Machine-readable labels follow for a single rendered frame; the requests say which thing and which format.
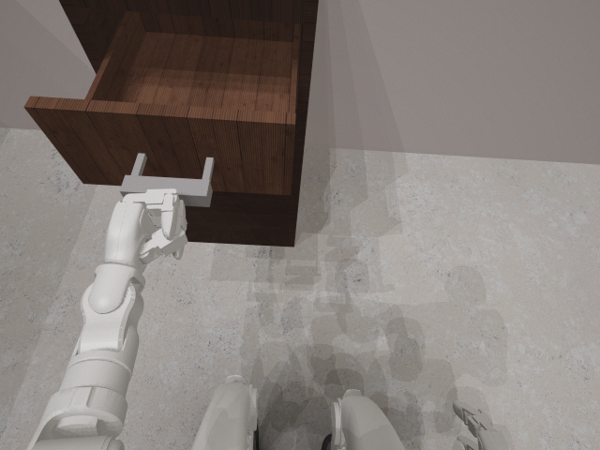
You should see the right robot hand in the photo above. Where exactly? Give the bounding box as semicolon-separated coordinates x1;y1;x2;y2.
453;400;513;450

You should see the handle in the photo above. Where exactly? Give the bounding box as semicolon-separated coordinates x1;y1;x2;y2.
120;153;215;207

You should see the robot left thigh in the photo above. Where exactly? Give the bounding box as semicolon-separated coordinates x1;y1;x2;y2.
191;382;258;450

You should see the robot left forearm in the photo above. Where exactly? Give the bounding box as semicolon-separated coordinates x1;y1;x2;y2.
26;262;145;450

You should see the drawer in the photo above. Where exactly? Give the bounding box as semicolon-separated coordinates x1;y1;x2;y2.
24;11;300;195

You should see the cabinet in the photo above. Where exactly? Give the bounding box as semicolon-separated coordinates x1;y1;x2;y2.
59;0;319;247

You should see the robot thigh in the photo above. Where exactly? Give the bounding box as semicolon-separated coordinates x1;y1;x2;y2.
191;382;258;450
331;396;405;450

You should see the left robot hand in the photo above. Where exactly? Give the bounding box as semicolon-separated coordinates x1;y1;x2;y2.
104;188;188;274

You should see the robot right thigh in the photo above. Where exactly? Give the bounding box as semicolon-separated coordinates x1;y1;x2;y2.
331;396;405;450

